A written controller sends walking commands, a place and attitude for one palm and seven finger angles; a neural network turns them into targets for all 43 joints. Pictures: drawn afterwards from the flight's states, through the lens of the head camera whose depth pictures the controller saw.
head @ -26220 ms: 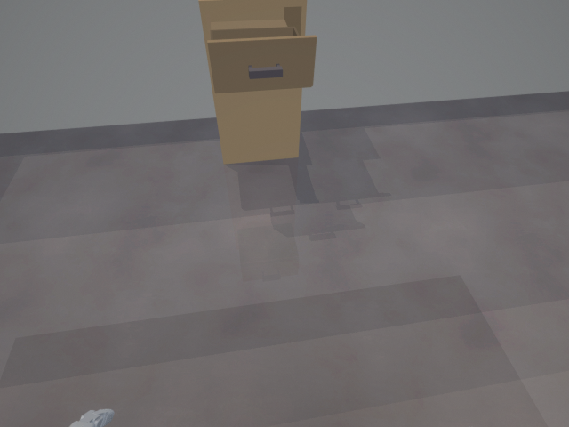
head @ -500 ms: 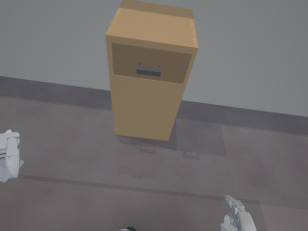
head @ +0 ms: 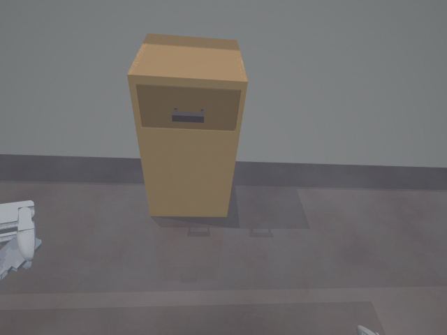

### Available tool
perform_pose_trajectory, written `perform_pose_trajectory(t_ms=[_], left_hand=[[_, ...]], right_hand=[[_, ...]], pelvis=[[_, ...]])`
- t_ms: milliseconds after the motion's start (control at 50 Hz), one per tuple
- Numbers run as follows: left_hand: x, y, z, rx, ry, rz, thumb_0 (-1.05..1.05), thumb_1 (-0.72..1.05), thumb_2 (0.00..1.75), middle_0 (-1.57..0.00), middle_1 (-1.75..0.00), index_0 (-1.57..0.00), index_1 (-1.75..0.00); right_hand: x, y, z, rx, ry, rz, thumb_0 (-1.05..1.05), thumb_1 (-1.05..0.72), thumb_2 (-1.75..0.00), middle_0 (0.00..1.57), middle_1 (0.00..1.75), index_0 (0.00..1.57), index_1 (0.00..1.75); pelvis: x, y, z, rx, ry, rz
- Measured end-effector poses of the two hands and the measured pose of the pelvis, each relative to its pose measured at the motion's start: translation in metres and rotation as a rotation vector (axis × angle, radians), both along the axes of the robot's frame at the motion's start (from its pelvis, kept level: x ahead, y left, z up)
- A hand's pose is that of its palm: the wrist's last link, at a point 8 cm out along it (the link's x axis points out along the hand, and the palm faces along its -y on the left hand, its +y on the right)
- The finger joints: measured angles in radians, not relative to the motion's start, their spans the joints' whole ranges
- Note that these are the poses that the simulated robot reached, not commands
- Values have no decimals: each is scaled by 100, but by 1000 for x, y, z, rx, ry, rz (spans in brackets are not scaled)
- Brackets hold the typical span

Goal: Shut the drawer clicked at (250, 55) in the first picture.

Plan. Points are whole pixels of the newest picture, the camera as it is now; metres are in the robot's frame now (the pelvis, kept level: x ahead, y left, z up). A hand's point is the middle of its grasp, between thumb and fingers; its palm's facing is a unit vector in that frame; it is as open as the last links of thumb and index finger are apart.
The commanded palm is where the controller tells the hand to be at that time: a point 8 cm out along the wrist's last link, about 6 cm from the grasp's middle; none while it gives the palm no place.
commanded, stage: stop stepping back and stand still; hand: left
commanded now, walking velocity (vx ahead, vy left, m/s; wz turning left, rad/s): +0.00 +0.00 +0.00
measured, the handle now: (188, 113) +0.90 +0.13 -0.08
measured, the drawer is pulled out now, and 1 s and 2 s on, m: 0.00 0.00 0.00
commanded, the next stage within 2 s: let the arm hang, fingers relaxed in 0.50 s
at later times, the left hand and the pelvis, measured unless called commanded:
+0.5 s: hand (6, 278) +0.14 +0.25 +0.19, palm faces +0.35 -0.83 -0.43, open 3.3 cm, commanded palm +0.09 +0.29 +0.19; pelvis -0.03 +0.01 +0.01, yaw +1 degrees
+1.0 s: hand out of the picture -0.06 +0.23 -0.17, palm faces +0.06 -0.98 -0.19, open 3.6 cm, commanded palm none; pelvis -0.06 +0.03 +0.01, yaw +4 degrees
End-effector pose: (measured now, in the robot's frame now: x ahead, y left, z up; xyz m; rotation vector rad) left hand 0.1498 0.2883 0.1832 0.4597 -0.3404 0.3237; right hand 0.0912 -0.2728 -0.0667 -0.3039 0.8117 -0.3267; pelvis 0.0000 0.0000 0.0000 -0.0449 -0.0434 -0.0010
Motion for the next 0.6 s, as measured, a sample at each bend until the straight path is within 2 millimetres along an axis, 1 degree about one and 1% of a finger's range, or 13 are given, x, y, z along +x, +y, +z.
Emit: perform_pose_trajectory(t_ms=[60, 120, 160, 220, 260, 320, 360, 400, 460, 500, 560, 600], left_hand=[[-2, -4, 7, 18, 4, -11, 2, 89, 90, -141, -160, -141, -160], [-16, -11, 19, 78, 23, -56, 2, 89, 90, -141, -160, -140, -160], [-29, -13, 23, 107, 30, -74, 2, 89, 90, -141, -160, -140, -160], [-39, -4, 20, 99, 16, -48, 1, 89, 90, -141, -160, -141, -160], [-39, 5, 14, 65, 6, -5, 1, 89, 90, -141, -160, -141, -160], [-33, 16, 6, 12, 28, 65, 1, 89, 90, -141, -160, -141, -160], [-33, 15, 7, 2, 49, 81, 1, 89, 90, -141, -160, -141, -160], [-36, 9, 10, 20, 69, 65, 2, 89, 90, -141, -160, -141, -160], [-46, -2, 17, 42, 80, 17, 2, 89, 90, -141, -160, -140, -160], [-50, -2, 19, 39, 73, 7, 2, 89, 90, -141, -160, -141, -160], [-47, 10, 13, 33, 60, 30, 1, 89, 90, -141, -160, -141, -160], [-40, 21, 9, 25, 66, 56, 1, 89, 90, -141, -160, -141, -160]], right_hand=[[1, 12, 6, 28, -26, 35, 2, -91, -89, 19, 30, 20, 30], [7, 27, 9, 72, -57, 88, 2, -91, -89, 20, 30, 20, 30], [13, 34, 7, 88, -66, 113, 1, -91, -89, 20, 30, 20, 30], [22, 44, 2, 92, -74, 128, 1, -91, -89, 20, 30, 20, 30], [28, 51, -1, 93, -80, 135, 1, -91, -89, 20, 30, 20, 30], [36, 64, 3, 111, -103, 162, 1, -91, -89, 20, 30, 20, 30], [39, 73, 9, 134, -126, 190, 1, -91, -89, 20, 30, 20, 30], [42, 78, 14, 155, -147, 216, 1, -91, -89, 20, 30, 20, 30], [42, 80, 16, 161, -133, 233, 1, -91, -89, 20, 30, 21, 30], [40, 77, 15, 153, -106, 219, 1, -91, -89, 20, 30, 21, 30], [38, 71, 8, 117, -85, 194, 1, -90, -89, 20, 30, 21, 30], [36, 69, 6, 101, -63, 173, 1, -91, -89, 20, 30, 21, 30]], pelvis=[[-11, -2, 5, 8, 17, 17], [-21, -2, 8, 0, 31, 29], [-22, 0, 7, -6, 27, 13], [-18, 7, 2, -21, 16, 9], [-19, 11, 0, -13, 0, 10], [-26, 12, 5, 13, -1, 1], [-32, 11, 10, 22, 4, 5], [-38, 9, 12, 26, 12, 22], [-39, 10, 13, 24, 25, 21], [-35, 13, 14, 26, 33, 11], [-27, 21, 10, 7, 38, 21], [-28, 25, 10, 23, 28, 22]])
